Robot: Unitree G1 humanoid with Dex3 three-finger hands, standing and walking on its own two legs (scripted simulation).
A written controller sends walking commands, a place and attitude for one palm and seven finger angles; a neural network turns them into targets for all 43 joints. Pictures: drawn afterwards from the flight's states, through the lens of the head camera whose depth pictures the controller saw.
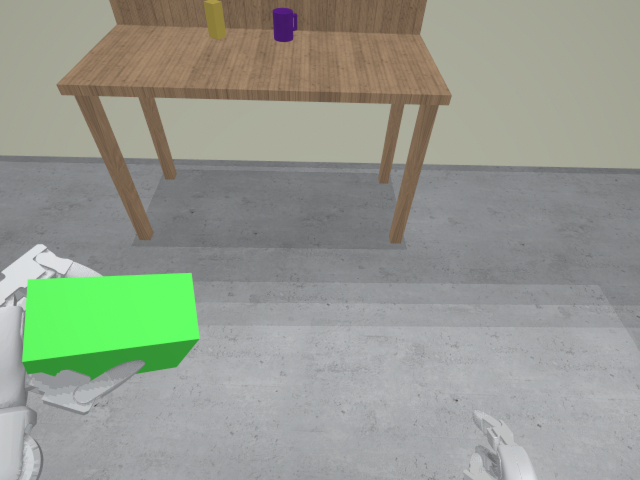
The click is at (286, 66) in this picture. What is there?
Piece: table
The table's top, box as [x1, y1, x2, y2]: [56, 24, 451, 104]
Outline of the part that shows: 56,84 61,94 415,104 448,104 451,95 419,34 295,30 293,31 293,39 291,41 279,42 273,38 273,29 225,28 226,36 217,40 208,36 207,27 117,24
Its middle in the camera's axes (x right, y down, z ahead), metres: -0.20 -0.62 +1.35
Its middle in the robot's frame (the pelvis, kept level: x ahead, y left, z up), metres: +1.41 +0.27 -0.09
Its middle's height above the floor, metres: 0.68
